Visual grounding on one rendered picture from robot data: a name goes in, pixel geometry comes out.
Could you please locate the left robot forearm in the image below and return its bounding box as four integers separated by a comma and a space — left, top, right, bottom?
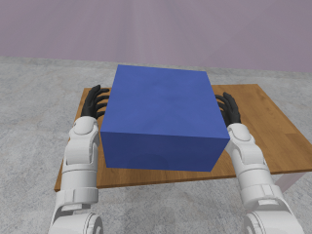
48, 116, 100, 234

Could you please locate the left robot upper arm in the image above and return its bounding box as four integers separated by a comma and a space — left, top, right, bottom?
49, 213, 103, 234

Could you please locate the right robot upper arm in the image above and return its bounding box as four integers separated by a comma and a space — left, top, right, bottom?
244, 211, 303, 234

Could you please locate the robot left hand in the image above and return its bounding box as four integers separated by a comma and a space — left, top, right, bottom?
80, 85, 110, 119

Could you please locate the table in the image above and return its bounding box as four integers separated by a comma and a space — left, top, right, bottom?
54, 84, 312, 214

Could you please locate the carton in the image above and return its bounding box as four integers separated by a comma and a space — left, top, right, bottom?
99, 64, 230, 173

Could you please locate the right robot forearm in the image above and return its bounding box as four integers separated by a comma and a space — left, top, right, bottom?
224, 123, 305, 234

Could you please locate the robot right hand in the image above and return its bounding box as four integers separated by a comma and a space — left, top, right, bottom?
214, 92, 242, 128

